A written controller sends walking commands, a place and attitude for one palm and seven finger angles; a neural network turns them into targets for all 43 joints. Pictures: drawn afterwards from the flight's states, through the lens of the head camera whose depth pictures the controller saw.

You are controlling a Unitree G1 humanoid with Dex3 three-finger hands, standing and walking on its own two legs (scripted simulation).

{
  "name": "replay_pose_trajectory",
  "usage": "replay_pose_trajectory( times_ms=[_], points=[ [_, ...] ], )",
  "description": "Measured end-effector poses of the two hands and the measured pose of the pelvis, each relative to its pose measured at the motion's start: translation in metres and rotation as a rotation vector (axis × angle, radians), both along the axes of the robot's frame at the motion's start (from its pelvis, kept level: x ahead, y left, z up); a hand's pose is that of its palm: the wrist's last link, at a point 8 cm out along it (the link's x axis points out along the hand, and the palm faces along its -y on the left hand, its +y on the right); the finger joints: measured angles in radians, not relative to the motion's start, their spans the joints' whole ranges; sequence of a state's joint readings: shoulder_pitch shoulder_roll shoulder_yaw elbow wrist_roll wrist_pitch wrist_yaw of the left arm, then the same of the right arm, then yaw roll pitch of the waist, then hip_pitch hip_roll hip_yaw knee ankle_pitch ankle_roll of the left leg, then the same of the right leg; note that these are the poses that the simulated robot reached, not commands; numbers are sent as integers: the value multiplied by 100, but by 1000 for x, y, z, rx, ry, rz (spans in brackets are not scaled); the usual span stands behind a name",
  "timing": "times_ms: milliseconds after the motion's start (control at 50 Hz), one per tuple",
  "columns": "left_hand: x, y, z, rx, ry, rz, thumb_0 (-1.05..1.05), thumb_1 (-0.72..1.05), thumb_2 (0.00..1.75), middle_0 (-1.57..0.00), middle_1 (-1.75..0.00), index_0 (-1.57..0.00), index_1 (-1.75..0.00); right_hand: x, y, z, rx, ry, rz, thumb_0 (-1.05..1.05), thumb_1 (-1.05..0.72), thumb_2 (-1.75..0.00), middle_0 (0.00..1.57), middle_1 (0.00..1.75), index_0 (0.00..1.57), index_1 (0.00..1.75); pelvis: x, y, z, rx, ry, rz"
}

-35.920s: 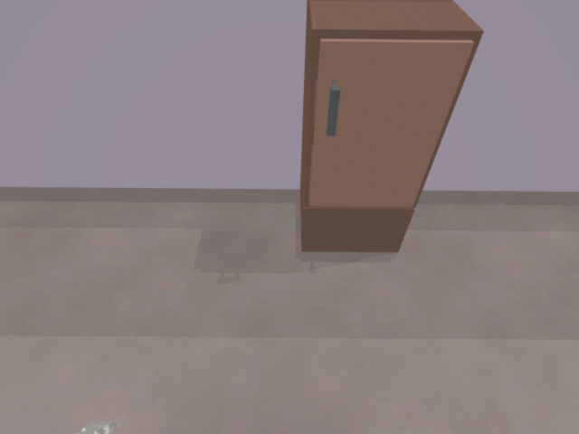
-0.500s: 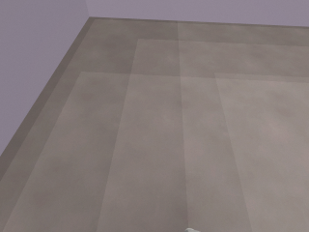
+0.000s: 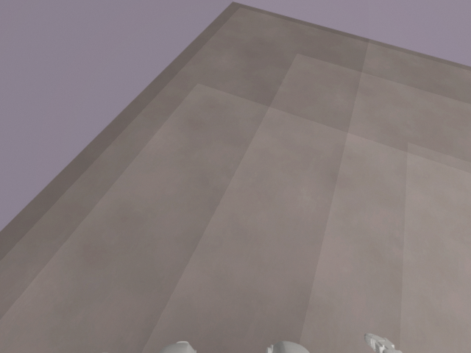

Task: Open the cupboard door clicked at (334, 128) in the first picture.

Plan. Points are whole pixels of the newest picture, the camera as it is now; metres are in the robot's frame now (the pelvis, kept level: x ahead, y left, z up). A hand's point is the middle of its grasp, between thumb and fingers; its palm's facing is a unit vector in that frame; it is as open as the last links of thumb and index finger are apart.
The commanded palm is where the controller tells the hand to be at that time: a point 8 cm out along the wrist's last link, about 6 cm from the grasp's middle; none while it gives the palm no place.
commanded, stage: turn to face it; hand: left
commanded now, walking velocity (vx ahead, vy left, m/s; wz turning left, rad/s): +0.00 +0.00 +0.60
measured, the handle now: out of the picture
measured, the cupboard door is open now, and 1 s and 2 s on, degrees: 50 50 50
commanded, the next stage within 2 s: none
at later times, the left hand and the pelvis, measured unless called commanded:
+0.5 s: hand out of the picture +0.05 +0.13 -0.14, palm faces +0.30 -0.92 -0.26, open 7.4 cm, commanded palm none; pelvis +0.04 -0.07 +0.02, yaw +19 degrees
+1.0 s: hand out of the picture +0.02 +0.17 -0.14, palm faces +0.56 -0.78 -0.27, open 7.4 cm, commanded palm none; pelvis +0.05 -0.08 +0.01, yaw +35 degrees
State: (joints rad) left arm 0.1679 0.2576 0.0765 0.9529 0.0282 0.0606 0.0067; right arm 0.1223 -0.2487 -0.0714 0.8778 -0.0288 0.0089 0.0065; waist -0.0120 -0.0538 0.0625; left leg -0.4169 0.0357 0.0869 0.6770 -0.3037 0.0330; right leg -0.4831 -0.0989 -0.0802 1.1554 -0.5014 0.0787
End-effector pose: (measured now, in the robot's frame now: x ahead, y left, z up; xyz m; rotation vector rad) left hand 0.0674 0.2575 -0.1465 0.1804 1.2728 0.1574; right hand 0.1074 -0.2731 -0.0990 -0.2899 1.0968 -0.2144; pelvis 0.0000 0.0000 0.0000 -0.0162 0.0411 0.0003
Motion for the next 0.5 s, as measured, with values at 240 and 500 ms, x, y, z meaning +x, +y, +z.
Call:
replay_pose_trajectory(
  times_ms=[240,500],
  points=[
    [20,-25,40,75,-109,90,1,91,90,-20,-30,-20,-30,23,-11,-23,107,111,106,0,-91,-89,20,30,20,30,19,-42,10,8,5,137],
    [-42,-87,43,44,-46,285,1,91,90,-20,-30,-20,-30,85,-20,-25,135,171,267,0,-91,-89,20,30,20,30,37,-75,18,70,-18,329]
  ],
)
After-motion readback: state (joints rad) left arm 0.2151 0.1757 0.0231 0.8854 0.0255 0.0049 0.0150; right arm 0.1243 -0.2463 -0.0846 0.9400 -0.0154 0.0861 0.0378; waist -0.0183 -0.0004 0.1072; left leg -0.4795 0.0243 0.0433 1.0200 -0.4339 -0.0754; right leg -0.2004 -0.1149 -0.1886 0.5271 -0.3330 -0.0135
